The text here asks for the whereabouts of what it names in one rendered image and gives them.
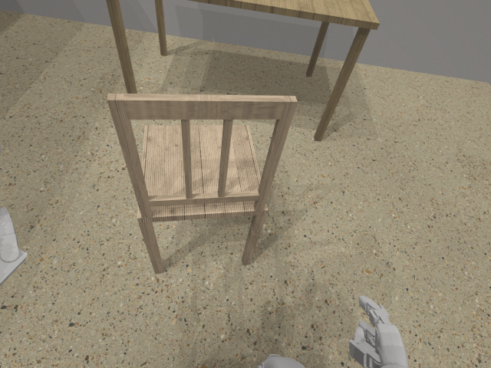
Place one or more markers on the chair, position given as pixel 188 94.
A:
pixel 205 171

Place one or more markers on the left robot hand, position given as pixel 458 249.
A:
pixel 11 257

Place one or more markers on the right robot hand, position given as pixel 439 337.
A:
pixel 385 345

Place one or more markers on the table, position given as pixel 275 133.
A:
pixel 357 13

